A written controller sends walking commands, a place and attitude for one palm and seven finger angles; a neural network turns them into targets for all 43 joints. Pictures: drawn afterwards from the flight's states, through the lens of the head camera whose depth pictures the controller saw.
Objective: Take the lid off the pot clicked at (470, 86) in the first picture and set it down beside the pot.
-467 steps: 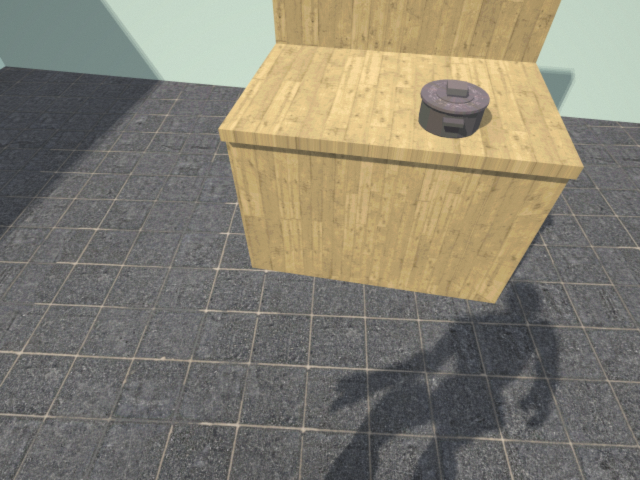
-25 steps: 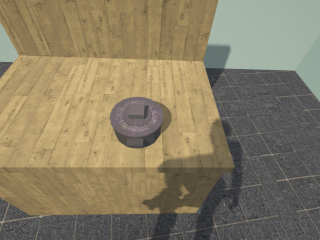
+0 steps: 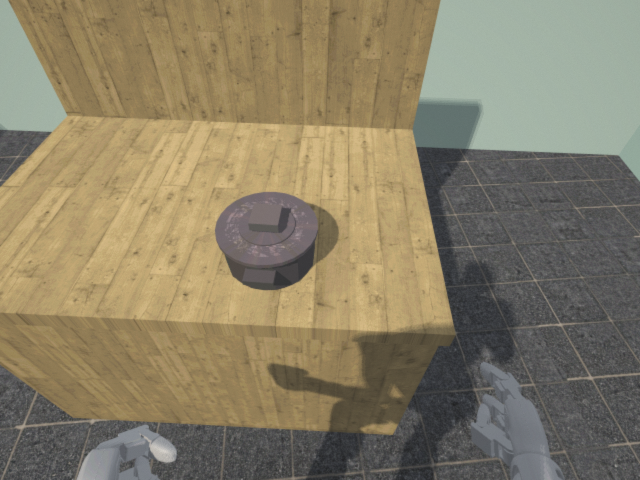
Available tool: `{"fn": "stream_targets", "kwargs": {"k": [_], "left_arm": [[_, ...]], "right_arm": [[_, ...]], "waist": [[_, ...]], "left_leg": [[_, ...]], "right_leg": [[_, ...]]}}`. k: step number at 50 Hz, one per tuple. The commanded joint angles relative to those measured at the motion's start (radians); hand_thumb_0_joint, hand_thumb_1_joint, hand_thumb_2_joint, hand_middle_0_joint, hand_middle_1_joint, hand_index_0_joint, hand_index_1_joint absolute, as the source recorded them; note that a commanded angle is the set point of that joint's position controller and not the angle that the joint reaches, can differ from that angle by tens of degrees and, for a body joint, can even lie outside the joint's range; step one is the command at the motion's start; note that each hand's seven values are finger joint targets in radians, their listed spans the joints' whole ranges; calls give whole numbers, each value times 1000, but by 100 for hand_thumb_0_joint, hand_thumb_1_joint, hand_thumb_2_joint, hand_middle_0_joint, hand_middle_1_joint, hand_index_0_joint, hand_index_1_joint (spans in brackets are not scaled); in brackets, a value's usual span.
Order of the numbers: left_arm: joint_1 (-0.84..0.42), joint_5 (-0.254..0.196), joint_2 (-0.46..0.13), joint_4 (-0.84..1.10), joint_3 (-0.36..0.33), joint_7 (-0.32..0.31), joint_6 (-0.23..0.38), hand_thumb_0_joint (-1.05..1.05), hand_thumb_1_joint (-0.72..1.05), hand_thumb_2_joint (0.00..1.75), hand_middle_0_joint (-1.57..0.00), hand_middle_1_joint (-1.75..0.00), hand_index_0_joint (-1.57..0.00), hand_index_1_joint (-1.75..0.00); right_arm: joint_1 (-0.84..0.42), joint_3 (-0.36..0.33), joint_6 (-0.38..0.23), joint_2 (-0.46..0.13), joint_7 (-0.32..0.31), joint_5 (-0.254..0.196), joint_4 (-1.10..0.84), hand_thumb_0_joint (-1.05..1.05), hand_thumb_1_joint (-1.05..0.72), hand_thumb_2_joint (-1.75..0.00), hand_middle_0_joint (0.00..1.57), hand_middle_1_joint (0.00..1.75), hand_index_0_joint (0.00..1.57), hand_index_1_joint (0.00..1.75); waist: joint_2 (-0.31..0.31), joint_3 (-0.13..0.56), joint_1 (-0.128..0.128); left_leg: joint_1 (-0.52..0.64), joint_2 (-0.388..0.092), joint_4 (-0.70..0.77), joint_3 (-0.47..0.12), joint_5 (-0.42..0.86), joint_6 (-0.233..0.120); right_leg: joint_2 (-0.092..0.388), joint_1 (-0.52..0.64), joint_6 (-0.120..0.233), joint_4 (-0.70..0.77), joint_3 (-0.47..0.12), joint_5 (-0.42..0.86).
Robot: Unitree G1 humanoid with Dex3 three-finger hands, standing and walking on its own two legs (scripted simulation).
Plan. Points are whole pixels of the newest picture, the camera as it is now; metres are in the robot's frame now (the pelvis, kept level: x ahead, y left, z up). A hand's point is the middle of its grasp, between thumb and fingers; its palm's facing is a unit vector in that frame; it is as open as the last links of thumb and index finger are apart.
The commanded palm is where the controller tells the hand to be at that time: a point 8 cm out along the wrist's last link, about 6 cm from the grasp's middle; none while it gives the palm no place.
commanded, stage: lift the closed hand beside the body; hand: left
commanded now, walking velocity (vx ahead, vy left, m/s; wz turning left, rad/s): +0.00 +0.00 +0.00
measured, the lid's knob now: (266, 217) +0.52 +0.16 +0.00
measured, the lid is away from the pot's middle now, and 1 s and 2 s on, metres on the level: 0.00 0.00 0.00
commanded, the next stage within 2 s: raise the hand higher, near the body in 0.06 s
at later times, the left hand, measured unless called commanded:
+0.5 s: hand (146, 425) +0.17 +0.23 -0.01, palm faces +0.23 -0.89 -0.39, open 3.1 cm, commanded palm +0.12 +0.27 +0.03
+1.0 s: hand (121, 354) +0.21 +0.24 +0.09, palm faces +0.28 -0.88 -0.39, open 3.1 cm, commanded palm +0.16 +0.28 +0.13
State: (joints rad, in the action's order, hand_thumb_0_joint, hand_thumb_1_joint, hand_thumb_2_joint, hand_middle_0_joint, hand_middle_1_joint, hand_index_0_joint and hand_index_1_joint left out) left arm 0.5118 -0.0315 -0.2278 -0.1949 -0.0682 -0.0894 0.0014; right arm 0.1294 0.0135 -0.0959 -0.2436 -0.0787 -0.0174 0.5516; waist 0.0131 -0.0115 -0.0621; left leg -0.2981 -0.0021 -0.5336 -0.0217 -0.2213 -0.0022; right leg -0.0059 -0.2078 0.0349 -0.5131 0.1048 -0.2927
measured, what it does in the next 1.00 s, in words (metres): stands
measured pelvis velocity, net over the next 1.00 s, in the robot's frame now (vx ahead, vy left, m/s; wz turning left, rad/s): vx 0.04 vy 0.01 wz -0.03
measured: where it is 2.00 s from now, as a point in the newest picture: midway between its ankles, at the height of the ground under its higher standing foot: outside the picture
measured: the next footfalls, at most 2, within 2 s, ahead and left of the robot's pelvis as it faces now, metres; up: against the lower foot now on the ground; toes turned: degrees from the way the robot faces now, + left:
none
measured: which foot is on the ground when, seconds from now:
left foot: down 0.00-1.00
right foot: down 0.00-1.00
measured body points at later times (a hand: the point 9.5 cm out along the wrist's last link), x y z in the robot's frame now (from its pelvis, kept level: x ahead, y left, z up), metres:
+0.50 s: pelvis +0.04 -0.01 +0.01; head +0.04 -0.03 +0.46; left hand +0.15 +0.28 +0.02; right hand +0.20 -0.25 -0.09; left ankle +0.04 +0.12 -0.73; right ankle -0.01 -0.09 -0.73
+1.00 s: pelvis +0.04 +0.01 +0.01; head +0.02 -0.01 +0.46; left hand +0.19 +0.29 +0.12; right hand +0.23 -0.19 -0.07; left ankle +0.04 +0.12 -0.73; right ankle -0.01 -0.09 -0.73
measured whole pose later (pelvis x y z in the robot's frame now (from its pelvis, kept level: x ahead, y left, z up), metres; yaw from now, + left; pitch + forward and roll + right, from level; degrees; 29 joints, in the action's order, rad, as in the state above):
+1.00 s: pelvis +0.04 +0.01 +0.01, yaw -2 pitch -4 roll +0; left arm 0.59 -0.04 -0.29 0.34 -0.18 -0.08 0.03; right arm 0.17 0.04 -0.06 -0.20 -0.05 0.00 0.59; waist 0.06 -0.04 -0.07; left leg -0.10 0.01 -0.40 0.02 -0.22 -0.02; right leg 0.01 -0.02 0.01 -0.37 0.06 -0.27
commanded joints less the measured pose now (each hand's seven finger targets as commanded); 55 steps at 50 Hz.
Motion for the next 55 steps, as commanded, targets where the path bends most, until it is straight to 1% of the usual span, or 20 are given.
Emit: {"fn": "stream_targets", "kwargs": {"k": [1,3,5,8,9,11,14,18,21,25,30,36,38,41,43,48,52,53,54,55], "left_arm": [[-63,2,-107,103,-51,1,47,0,90,90,-130,-150,-130,-150],[-50,3,-169,106,-114,-2,55,0,90,90,-130,-150,-130,-150],[-31,-5,-209,169,-159,-6,60,0,90,90,-130,-150,-130,-150],[26,-9,-216,184,-189,-17,50,0,90,90,-130,-150,-130,-150],[45,-9,-176,198,-154,-13,47,0,90,90,-130,-150,-130,-150],[69,-4,-142,191,-124,-6,42,0,90,90,-130,-150,-130,-150],[94,0,-160,190,-141,3,50,0,90,90,-130,-150,-130,-150],[86,1,-207,358,-172,-4,75,0,90,90,-130,-150,-130,-150],[116,-2,-202,390,-187,-12,75,0,90,90,-130,-150,-130,-150],[138,1,-157,391,-148,-2,73,0,90,90,-130,-150,-130,-150],[133,0,-203,556,-193,-6,85,0,90,90,-130,-150,-130,-150],[139,3,-167,608,-167,1,75,0,90,90,-130,-150,-130,-150],[137,4,-168,617,-170,4,72,0,90,90,-130,-150,-130,-150],[81,0,-200,682,-195,0,83,0,90,90,-130,-150,-130,-150],[57,-4,-227,724,-223,-6,84,0,90,90,-130,-150,-130,-150],[40,-7,-212,765,-215,-8,87,0,90,90,-130,-150,-130,-150],[17,-11,-223,768,-238,-13,99,0,90,90,-130,-150,-130,-150],[-34,416,-422,790,-182,-47,-2,0,89,88,-127,-150,-127,-150],[-91,426,-328,875,-154,-66,-48,0,87,86,-125,-149,-125,-149],[-87,434,-321,840,-152,-74,-67,0,86,84,-122,-148,-122,-148]], "right_arm": [[-53,-31,-28,-100,-17,6,-105,0,-90,-90,20,30,20,30],[-58,-35,-27,-102,-20,3,-98,0,-90,-90,20,30,20,30],[-68,-34,-33,-93,-24,5,-99,0,-90,-90,20,30,20,30],[-72,-32,-36,-82,-28,6,-80,0,-90,-90,20,30,20,30],[-76,-31,-40,-75,-27,5,-84,0,-90,-90,20,30,20,30],[-82,-36,-46,-75,-26,5,-79,0,-90,-90,20,30,20,30],[-88,-48,-47,-88,-23,4,-68,0,-90,-90,20,30,20,30],[-88,-47,-70,-81,-24,7,-68,0,-90,-90,20,30,20,30],[-83,-49,-73,-78,-26,8,-62,0,-90,-90,20,30,20,30],[-87,-54,-63,-78,-20,7,-66,0,-90,-90,20,30,20,30],[-83,-50,-57,-73,-14,14,-84,0,-90,-90,20,30,20,30],[-83,-40,-38,-71,2,19,-102,0,-90,-90,20,30,20,30],[-84,-37,-28,-72,8,19,-104,0,-90,-90,20,30,20,30],[-87,-31,-23,-76,9,23,-116,0,-90,-90,20,30,20,30],[-91,-26,-22,-74,9,22,-120,0,-90,-90,20,30,20,30],[-96,-17,-22,-74,16,22,-125,0,-90,-90,20,30,20,30],[-97,-19,-26,-76,16,25,-119,0,-90,-90,20,30,20,30],[-133,-3,31,-137,28,28,-114,0,-90,-90,20,30,20,30],[-151,-9,55,-106,40,31,-163,0,-90,-90,20,30,20,30],[-131,-13,66,-106,44,32,-148,0,-90,-90,20,30,20,30]], "waist": [[-84,11,61],[-51,11,41],[37,78,16],[22,118,2],[38,111,5],[-15,76,14],[-97,34,17],[12,84,4],[6,82,1],[-50,29,12],[37,82,-1],[8,45,3],[27,34,3],[0,47,2],[40,51,-1],[49,50,-2],[13,40,-4],[65,-16,2],[110,15,-1],[102,19,-2]], "left_leg": [[70,18,40,25,20,-34],[78,19,39,32,32,-35],[107,19,44,37,80,-32],[137,15,53,30,149,-30],[147,13,56,33,167,-31],[151,6,59,35,171,-36],[140,3,60,34,156,-42],[215,3,81,37,185,-43],[234,-1,95,35,215,-42],[236,-4,107,40,227,-44],[292,-9,125,36,306,-40],[300,-22,141,18,368,-33],[300,-21,146,15,352,-30],[297,-24,155,5,322,-27],[299,-22,157,0,303,-21],[298,-28,161,-8,272,-16],[282,-31,172,-10,220,-17],[170,-10,149,4,244,-34],[164,-17,155,15,265,-30],[166,-21,153,12,278,-27]], "right_leg": [[34,-103,-23,141,-77,90],[38,-89,-20,147,-86,100],[48,-30,-14,132,-96,162],[47,21,-13,119,-90,241],[49,21,-16,119,-87,267],[48,-3,-25,130,-77,275],[48,-22,-34,152,-76,264],[48,11,-27,165,-77,256],[47,29,-25,170,-71,284],[42,19,-32,180,-64,315],[42,73,-25,181,-65,371],[31,77,-22,183,-47,376],[27,75,-20,189,-49,355],[27,85,-20,194,-50,328],[24,89,-16,197,-57,307],[22,84,-13,199,-59,267],[26,81,-14,208,-56,225],[1,2,2,171,-118,259],[24,16,11,154,-69,243],[20,17,14,148,-57,226]]}}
